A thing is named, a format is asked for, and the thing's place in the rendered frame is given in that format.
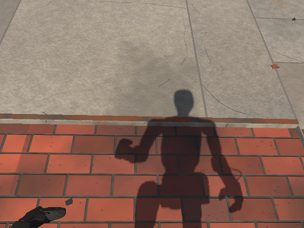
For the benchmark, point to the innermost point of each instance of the left robot hand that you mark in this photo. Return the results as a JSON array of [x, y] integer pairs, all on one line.
[[38, 216]]

